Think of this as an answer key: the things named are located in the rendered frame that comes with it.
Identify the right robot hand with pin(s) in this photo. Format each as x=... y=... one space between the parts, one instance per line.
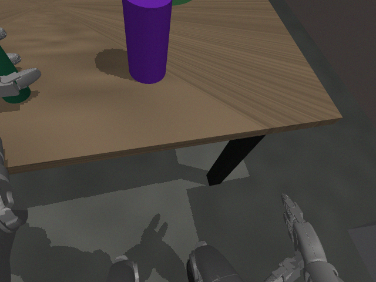
x=307 y=245

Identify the table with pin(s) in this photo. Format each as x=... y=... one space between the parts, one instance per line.
x=233 y=72

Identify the left robot hand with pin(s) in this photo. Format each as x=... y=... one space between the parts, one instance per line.
x=24 y=78

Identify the right robot arm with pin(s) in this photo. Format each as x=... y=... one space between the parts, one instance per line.
x=320 y=271

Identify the left robot arm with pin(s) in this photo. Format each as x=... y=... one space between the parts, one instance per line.
x=13 y=214

